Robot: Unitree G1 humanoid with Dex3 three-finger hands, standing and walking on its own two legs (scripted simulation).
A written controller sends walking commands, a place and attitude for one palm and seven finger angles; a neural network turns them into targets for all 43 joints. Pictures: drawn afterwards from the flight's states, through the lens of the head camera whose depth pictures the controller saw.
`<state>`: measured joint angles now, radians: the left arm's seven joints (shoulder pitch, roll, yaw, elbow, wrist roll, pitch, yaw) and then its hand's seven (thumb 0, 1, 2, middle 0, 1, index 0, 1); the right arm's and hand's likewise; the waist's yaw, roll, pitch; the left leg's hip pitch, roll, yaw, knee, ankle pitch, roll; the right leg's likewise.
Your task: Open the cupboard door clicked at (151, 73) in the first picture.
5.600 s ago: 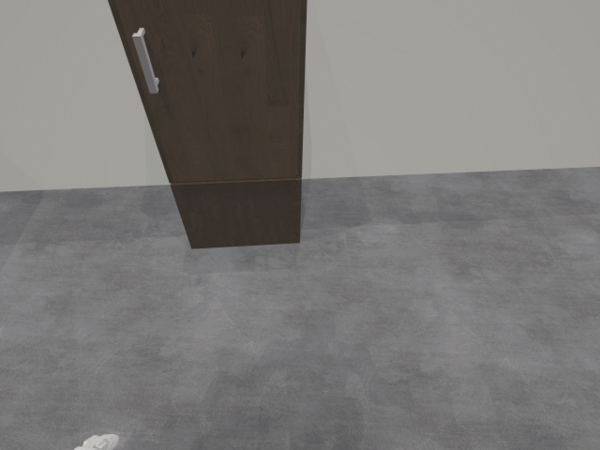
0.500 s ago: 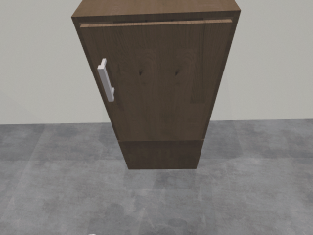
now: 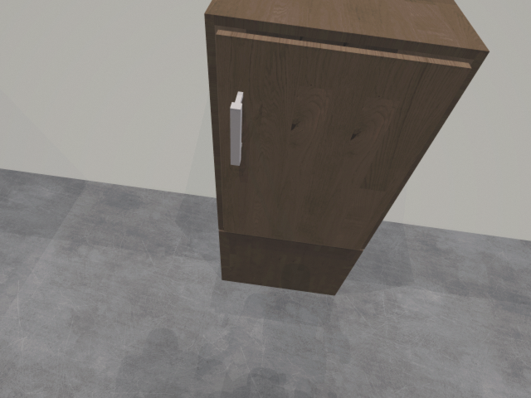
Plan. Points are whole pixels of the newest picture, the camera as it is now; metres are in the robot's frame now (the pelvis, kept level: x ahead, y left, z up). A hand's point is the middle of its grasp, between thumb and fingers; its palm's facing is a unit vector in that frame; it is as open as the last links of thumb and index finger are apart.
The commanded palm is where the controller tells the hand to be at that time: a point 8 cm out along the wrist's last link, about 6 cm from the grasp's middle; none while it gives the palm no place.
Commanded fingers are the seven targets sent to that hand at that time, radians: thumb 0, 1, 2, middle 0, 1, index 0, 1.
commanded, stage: come to a stop and stand still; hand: left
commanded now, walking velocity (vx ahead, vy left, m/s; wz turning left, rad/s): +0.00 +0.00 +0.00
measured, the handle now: (237, 130) +0.57 +0.12 +0.06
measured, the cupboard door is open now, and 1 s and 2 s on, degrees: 0 0 0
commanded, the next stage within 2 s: look again from close up in 0.70 s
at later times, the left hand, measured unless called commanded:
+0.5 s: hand out of the picture -0.02 +0.15 -0.17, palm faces +0.01 -0.98 -0.18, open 7.3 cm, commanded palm none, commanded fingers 0.00 0.90 0.90 -0.20 -0.30 -0.20 -0.30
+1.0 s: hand out of the picture -0.02 +0.15 -0.18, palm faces +0.05 -0.98 -0.20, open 7.3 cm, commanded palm none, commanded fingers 0.00 0.90 0.90 -0.20 -0.30 -0.20 -0.30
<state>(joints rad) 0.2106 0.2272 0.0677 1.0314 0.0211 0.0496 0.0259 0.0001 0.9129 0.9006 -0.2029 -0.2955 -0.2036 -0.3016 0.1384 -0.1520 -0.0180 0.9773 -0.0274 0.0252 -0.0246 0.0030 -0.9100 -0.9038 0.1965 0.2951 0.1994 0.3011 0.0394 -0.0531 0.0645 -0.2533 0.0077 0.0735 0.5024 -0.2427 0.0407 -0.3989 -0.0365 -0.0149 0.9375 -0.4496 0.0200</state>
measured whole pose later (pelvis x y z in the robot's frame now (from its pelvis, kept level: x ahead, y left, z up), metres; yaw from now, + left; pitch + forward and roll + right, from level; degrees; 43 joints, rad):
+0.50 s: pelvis -0.03 -0.02 +0.01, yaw -1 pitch -2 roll +0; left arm 0.28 0.14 0.00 1.13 0.01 0.00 0.03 0.00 0.92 0.90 -0.20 -0.30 -0.20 -0.30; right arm 0.32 -0.15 0.00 1.16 -0.01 0.02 -0.02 0.00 -0.92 -0.90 0.20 0.30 0.20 0.30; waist -0.01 -0.01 0.02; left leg -0.21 0.02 0.09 0.39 -0.15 0.01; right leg -0.14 -0.02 -0.04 0.43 -0.26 -0.01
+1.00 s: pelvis -0.03 -0.02 -0.01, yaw +1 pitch -2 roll -1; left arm 0.33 0.15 0.01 1.03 0.02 -0.01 0.04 0.00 0.91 0.90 -0.20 -0.30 -0.21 -0.30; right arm 0.31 -0.16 -0.02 1.02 -0.03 0.00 -0.02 0.01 -0.91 -0.90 0.20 0.30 0.20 0.30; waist -0.02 0.01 0.01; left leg -0.30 0.03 0.04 0.56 -0.23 0.01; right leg -0.18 -0.01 -0.09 0.54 -0.32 -0.01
